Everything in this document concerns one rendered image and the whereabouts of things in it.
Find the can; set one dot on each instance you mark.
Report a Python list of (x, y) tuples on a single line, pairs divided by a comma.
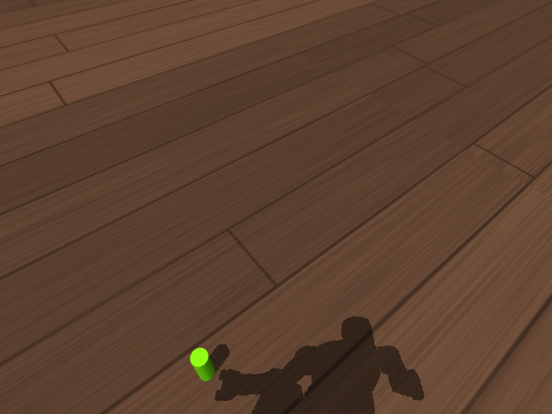
[(202, 363)]

